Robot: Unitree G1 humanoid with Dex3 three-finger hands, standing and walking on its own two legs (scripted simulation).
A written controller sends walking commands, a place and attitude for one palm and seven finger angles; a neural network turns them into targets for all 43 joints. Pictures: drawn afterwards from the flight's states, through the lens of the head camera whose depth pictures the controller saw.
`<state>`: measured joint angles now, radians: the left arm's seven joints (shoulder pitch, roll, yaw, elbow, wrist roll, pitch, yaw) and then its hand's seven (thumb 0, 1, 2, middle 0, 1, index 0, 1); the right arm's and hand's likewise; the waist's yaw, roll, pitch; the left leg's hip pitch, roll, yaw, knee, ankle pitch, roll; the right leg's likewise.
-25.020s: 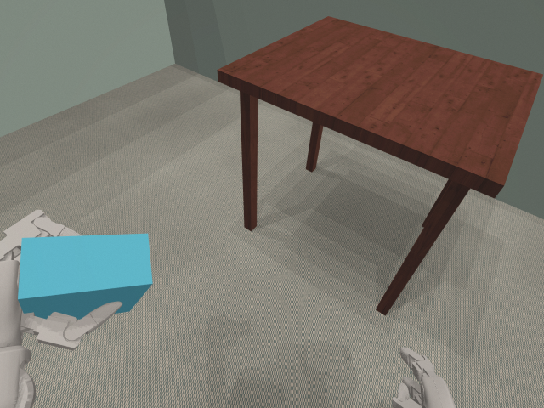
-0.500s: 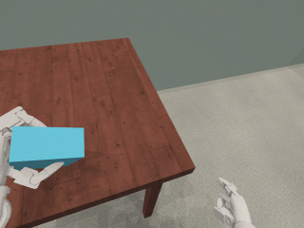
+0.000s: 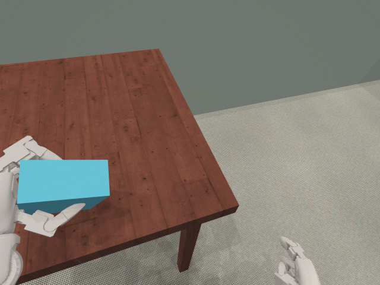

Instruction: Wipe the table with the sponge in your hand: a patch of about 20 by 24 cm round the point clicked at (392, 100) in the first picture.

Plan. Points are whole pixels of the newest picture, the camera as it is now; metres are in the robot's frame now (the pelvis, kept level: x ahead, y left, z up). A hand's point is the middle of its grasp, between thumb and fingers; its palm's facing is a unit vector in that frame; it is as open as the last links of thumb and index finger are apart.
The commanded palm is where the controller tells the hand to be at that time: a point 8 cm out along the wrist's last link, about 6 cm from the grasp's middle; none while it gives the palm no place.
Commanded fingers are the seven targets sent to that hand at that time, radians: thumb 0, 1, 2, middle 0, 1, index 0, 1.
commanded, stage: come to a stop and stand still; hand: left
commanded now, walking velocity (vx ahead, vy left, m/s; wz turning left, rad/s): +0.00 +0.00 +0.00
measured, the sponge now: (74, 188) +0.23 +0.22 +0.13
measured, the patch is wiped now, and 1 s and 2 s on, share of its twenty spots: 0.00 0.00 0.00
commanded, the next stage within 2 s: look again from close up in 0.98 s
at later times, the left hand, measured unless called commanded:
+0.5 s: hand (48, 186) +0.22 +0.25 +0.14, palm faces +0.37 -0.85 -0.38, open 9.4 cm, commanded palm +0.17 +0.27 +0.17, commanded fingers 0.00 0.10 1.30 -1.20 -1.60 -1.20 -1.60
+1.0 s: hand (49, 174) +0.23 +0.25 +0.16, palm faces +0.38 -0.85 -0.35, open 9.4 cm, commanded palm +0.18 +0.28 +0.17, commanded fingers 0.00 0.10 1.30 -1.20 -1.60 -1.20 -1.60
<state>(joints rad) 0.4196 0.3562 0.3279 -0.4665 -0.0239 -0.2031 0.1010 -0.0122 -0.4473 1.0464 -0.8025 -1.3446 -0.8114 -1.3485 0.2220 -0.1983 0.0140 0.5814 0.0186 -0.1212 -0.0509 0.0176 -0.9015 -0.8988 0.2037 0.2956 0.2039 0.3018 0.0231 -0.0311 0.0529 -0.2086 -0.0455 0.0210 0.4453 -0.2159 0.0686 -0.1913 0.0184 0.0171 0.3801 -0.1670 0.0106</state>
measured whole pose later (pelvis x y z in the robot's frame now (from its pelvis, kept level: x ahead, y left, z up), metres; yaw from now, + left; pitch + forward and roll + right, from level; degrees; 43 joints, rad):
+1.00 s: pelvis +0.02 +0.00 +0.00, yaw +0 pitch -1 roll -1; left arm 0.42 0.37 0.35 -0.51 -0.04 -0.21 0.11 -0.01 -0.44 1.05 -0.80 -1.35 -0.80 -1.36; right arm 0.19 -0.19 0.02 0.58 0.01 -0.13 -0.04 0.02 -0.90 -0.90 0.20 0.30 0.20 0.30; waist 0.04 -0.04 0.08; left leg -0.19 -0.05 0.02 0.44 -0.24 0.07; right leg -0.18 0.02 0.02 0.39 -0.20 0.01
